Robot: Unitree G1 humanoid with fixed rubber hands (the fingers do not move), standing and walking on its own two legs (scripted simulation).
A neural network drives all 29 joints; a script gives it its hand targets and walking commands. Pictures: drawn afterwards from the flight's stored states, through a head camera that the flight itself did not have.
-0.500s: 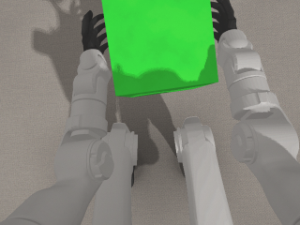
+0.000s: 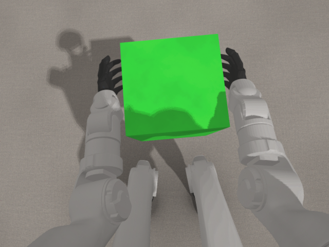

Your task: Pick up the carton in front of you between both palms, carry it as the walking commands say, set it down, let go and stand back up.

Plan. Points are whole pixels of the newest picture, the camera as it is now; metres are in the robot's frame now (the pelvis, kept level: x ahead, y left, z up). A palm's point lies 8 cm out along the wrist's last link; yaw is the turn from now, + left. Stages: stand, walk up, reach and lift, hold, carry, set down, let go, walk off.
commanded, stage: reach and lift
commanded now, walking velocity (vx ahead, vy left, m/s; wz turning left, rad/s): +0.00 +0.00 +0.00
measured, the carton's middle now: (171, 98) +0.46 -0.02 -0.13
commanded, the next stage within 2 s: hold in 2.00 s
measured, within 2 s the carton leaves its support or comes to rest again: neither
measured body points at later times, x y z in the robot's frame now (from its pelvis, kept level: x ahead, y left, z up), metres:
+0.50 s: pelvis +0.05 +0.00 +0.14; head +0.17 -0.01 +0.58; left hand +0.44 +0.14 +0.11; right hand +0.43 -0.16 +0.09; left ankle +0.10 +0.13 -0.50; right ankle +0.10 -0.13 -0.50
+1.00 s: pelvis +0.10 +0.00 +0.24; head +0.08 +0.00 +0.69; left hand +0.40 +0.15 +0.25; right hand +0.39 -0.15 +0.24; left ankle +0.10 +0.13 -0.50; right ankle +0.10 -0.13 -0.50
